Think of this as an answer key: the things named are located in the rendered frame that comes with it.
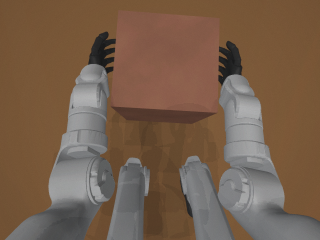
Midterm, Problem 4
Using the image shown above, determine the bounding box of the robot right thigh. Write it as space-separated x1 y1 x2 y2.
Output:
179 160 235 240

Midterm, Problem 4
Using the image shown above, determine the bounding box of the left robot hand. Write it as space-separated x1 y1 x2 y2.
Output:
88 31 116 74

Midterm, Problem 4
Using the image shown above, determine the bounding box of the carton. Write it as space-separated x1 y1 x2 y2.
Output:
110 10 220 124

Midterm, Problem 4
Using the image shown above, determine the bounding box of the robot left shin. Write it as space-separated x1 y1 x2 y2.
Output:
117 157 143 185

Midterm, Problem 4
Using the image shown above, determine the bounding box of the robot left forearm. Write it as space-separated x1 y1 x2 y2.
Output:
48 64 110 197

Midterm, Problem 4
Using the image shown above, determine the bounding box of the robot right forearm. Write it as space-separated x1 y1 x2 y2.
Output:
218 74 280 181

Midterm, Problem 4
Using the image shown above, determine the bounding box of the robot right upper arm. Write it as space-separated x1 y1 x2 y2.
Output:
217 166 320 240

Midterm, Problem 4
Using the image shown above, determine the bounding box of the right robot hand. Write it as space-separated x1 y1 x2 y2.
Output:
218 41 243 86

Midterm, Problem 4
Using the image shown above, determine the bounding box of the robot left upper arm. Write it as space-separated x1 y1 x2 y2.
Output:
5 156 115 240

